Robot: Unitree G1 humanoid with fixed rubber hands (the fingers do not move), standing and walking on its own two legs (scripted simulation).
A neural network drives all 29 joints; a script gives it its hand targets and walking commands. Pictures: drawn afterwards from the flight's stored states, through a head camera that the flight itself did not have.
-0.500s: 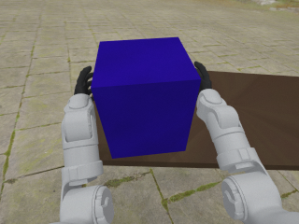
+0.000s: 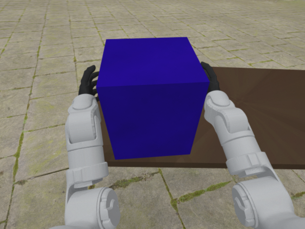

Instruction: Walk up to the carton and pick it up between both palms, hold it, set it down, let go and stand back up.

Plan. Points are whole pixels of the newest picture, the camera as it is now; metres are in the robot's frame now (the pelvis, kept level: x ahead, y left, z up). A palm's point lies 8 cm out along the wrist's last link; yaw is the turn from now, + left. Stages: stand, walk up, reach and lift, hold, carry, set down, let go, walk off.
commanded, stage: hold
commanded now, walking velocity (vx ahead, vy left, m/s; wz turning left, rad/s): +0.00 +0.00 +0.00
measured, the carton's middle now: (150, 99) +0.39 +0.02 +0.17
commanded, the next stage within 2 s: none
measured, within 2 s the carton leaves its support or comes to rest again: neither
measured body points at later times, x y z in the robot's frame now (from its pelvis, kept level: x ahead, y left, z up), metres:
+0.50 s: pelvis +0.00 +0.01 +0.00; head -0.05 +0.01 +0.45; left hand +0.38 +0.16 +0.23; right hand +0.37 -0.14 +0.20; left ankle +0.03 +0.11 -0.75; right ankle +0.04 -0.10 -0.75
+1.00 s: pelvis +0.01 +0.01 +0.00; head -0.06 +0.02 +0.44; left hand +0.37 +0.16 +0.24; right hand +0.37 -0.15 +0.21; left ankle +0.03 +0.11 -0.75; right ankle +0.04 -0.10 -0.75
